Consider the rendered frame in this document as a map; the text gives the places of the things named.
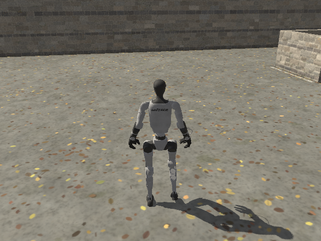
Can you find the robot left forearm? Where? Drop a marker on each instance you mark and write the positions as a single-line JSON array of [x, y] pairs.
[[134, 133]]

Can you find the robot torso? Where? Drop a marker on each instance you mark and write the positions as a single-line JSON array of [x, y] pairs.
[[160, 122]]

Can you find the right robot hand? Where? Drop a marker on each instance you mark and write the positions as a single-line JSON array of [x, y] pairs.
[[184, 141]]

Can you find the left robot hand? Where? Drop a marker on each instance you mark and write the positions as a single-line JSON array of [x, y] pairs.
[[133, 142]]

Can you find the robot left upper arm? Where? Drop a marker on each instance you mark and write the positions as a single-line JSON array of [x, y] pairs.
[[141, 113]]

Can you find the robot right upper arm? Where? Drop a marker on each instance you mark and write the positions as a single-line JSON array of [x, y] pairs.
[[178, 113]]

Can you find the robot left thigh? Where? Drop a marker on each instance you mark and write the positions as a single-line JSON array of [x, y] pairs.
[[148, 154]]

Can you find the robot right forearm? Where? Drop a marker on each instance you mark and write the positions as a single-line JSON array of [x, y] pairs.
[[185, 132]]

